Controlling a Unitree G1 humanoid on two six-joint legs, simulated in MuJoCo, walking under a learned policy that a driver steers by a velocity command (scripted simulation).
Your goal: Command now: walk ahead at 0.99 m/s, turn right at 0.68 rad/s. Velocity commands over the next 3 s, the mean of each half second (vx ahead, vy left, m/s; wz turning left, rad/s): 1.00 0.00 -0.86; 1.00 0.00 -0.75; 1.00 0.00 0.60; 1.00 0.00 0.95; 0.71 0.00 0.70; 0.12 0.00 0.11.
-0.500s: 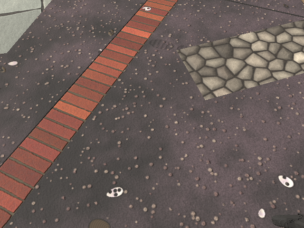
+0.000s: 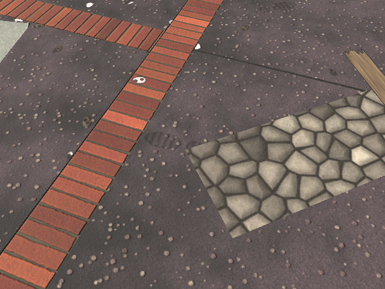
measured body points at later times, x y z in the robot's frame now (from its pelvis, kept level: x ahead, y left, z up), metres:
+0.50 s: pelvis +0.48 +0.01 +0.02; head +0.50 +0.01 +0.47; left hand +0.71 +0.25 -0.08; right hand +0.45 -0.29 -0.08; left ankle +0.52 +0.14 -0.71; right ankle +0.36 -0.04 -0.60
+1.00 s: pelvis +0.86 -0.24 +0.02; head +0.88 -0.25 +0.47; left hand +1.08 -0.07 -0.12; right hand +0.78 -0.52 -0.08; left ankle +1.05 -0.19 -0.63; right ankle +0.80 -0.21 -0.71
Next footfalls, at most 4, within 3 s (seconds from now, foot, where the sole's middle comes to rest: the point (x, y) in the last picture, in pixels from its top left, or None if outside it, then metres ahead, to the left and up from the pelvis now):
0.34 left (165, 260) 0.56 0.13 -0.75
0.78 right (265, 196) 0.83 -0.24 -0.75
1.22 left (307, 123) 1.23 -0.47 -0.75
1.66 right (369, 84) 1.52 -0.83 -0.75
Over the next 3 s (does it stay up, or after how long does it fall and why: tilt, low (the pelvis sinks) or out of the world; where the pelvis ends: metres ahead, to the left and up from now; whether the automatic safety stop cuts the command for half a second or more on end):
stays up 2.22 -0.69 0.02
